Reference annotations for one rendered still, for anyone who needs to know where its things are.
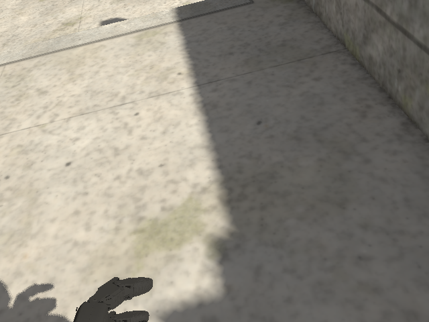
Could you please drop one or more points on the left robot hand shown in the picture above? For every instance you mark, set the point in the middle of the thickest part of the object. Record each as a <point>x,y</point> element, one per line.
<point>111,295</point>

